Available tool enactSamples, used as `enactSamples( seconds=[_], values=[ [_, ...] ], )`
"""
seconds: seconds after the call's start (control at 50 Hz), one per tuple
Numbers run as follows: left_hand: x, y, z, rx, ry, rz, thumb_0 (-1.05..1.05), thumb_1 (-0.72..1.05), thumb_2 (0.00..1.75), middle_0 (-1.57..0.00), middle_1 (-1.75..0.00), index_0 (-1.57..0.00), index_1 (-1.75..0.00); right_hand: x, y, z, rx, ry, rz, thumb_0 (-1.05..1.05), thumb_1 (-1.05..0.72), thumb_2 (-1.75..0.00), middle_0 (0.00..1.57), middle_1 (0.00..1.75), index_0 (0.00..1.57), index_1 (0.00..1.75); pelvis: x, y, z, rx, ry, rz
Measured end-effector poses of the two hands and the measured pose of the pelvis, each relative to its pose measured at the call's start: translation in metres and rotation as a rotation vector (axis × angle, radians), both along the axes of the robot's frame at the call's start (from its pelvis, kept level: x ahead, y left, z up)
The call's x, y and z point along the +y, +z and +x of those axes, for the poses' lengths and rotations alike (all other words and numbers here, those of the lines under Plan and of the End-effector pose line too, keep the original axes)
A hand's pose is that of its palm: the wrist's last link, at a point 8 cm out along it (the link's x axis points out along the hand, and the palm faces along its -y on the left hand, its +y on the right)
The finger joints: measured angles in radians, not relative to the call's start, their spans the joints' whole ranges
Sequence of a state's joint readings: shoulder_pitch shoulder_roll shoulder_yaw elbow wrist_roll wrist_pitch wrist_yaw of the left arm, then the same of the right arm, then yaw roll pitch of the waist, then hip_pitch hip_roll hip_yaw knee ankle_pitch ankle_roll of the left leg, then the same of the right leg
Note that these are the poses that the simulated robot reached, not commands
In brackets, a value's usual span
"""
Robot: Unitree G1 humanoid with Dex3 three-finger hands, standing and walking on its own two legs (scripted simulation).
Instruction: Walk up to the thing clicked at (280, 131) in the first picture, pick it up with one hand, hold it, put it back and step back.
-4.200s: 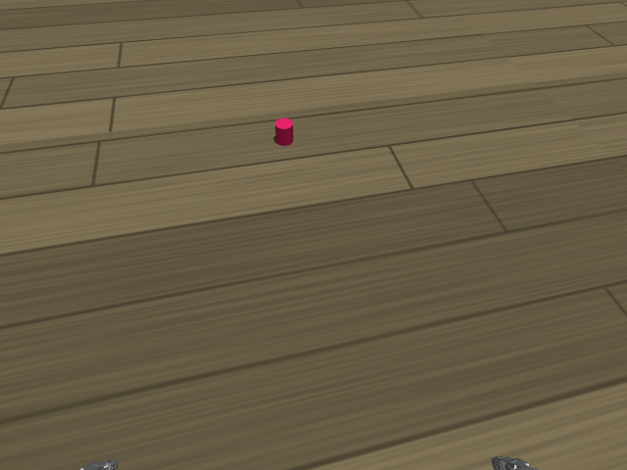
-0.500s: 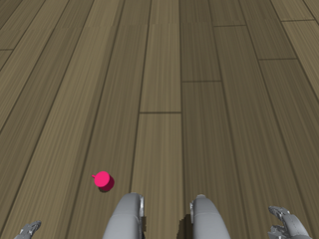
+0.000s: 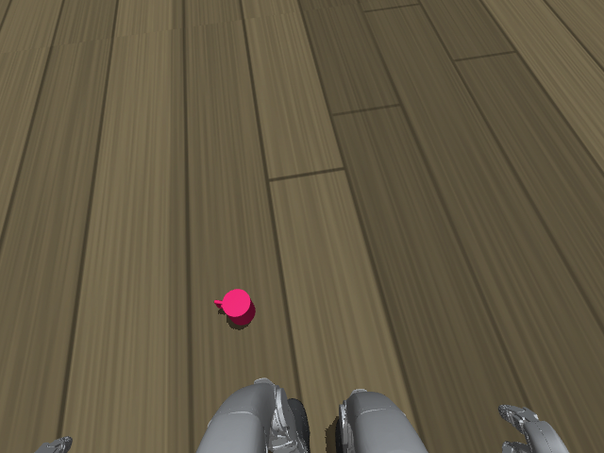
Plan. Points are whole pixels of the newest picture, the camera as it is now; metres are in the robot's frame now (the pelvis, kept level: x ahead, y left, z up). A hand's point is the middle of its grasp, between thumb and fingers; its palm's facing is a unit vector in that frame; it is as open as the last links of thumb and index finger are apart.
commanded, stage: walk up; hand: left
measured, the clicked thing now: (234, 306) +0.48 +0.22 -0.68
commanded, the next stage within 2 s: none
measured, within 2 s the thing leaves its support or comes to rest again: neither
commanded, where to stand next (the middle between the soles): +0.06 +0.01 m, yaw -6 degrees
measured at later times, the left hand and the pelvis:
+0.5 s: hand out of the picture +0.05 +0.41 -0.13, palm faces -0.13 -0.91 -0.38, open 7.4 cm; pelvis -0.05 +0.12 +0.02, yaw -7 degrees
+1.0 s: hand (95, 411) +0.17 +0.30 -0.13, palm faces -0.17 -0.91 -0.37, open 7.3 cm; pelvis +0.01 +0.07 +0.01, yaw -10 degrees
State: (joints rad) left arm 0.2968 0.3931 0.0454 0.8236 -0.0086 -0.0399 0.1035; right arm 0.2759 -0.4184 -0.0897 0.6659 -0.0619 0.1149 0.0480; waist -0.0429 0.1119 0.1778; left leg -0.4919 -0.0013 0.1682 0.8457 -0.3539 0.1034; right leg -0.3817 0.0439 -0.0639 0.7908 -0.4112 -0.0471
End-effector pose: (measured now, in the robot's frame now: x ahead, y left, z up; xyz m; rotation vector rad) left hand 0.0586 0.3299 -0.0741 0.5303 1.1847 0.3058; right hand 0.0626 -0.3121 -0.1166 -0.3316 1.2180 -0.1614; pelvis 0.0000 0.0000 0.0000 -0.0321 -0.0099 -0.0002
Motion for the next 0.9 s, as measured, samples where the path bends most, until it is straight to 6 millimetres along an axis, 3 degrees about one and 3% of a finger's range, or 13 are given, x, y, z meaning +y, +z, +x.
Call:
enactSamples(
  seconds=[0.14, 0.22, 0.3, 0.42, 0.56, 0.66, 0.74, 0.82, 0.9],
  values=[
    [0.046, 0.001, -0.031, -0.033, -0.017, 0.008, 0.0, 0.9, 0.89, -0.21, -0.3, -0.22, -0.3, 0.048, -0.002, -0.026, -0.026, -0.031, 0.012, 0.01, -0.9, -0.9, 0.2, 0.3, 0.21, 0.3, 0.049, 0.0, -0.038, -0.033, -0.021, 0.015],
    [0.08, -0.007, -0.029, -0.058, -0.056, -0.026, 0.0, 0.9, 0.89, -0.21, -0.3, -0.21, -0.3, 0.074, 0.002, -0.044, -0.08, -0.058, -0.01, 0.01, -0.9, -0.9, 0.2, 0.3, 0.21, 0.3, 0.085, -0.005, -0.048, -0.03, -0.036, 0.031],
    [0.108, -0.019, -0.021, -0.071, -0.067, -0.066, 0.0, 0.9, 0.9, -0.21, -0.3, -0.21, -0.3, 0.098, 0.006, -0.081, -0.089, -0.09, -0.068, 0.01, -0.91, -0.9, 0.2, 0.3, 0.21, 0.3, 0.114, -0.008, -0.056, -0.056, -0.062, 0.051],
    [0.124, -0.017, -0.011, -0.033, -0.086, -0.147, 0.0, 0.9, 0.9, -0.21, -0.3, -0.21, -0.3, 0.113, 0.042, -0.141, -0.009, -0.172, -0.128, 0.01, -0.9, -0.9, 0.21, 0.3, 0.21, 0.3, 0.122, 0.014, -0.058, -0.065, -0.095, 0.029],
    [0.117, -0.017, -0.012, 0.079, -0.088, -0.192, 0.0, 0.91, 0.9, -0.21, -0.3, -0.21, -0.3, 0.093, 0.074, -0.178, 0.084, -0.237, -0.207, 0.01, -0.9, -0.9, 0.21, 0.3, 0.21, 0.3, 0.116, 0.029, -0.047, -0.044, -0.141, 0.022],
    [0.087, -0.019, 0.011, 0.114, -0.132, -0.205, 0.0, 0.91, 0.9, -0.21, -0.3, -0.21, -0.3, 0.07, 0.075, -0.177, 0.109, -0.248, -0.207, 0.01, -0.9, -0.9, 0.21, 0.3, 0.21, 0.3, 0.098, 0.028, -0.034, -0.028, -0.17, 0.024],
    [0.053, -0.021, 0.044, 0.053, -0.17, -0.199, 0.0, 0.91, 0.9, -0.21, -0.3, -0.21, -0.3, 0.048, 0.054, -0.162, 0.126, -0.24, -0.175, 0.01, -0.9, -0.9, 0.2, 0.3, 0.21, 0.3, 0.077, 0.018, -0.024, -0.021, -0.172, 0.011],
    [0.026, -0.013, 0.066, -0.019, -0.188, -0.214, 0.0, 0.91, 0.9, -0.21, -0.3, -0.21, -0.3, 0.046, 0.037, -0.127, 0.093, -0.238, -0.129, 0.01, -0.9, -0.9, 0.2, 0.3, 0.21, 0.3, 0.067, 0.019, -0.015, -0.031, -0.173, 0.027],
    [0.013, -0.006, 0.084, -0.049, -0.2, -0.212, 0.0, 0.9, 0.9, -0.21, -0.3, -0.21, -0.3, 0.052, 0.03, -0.084, 0.009, -0.207, -0.081, 0.01, -0.91, -0.9, 0.2, 0.3, 0.21, 0.3, 0.065, 0.022, -0.003, -0.022, -0.171, 0.031]
  ],
)
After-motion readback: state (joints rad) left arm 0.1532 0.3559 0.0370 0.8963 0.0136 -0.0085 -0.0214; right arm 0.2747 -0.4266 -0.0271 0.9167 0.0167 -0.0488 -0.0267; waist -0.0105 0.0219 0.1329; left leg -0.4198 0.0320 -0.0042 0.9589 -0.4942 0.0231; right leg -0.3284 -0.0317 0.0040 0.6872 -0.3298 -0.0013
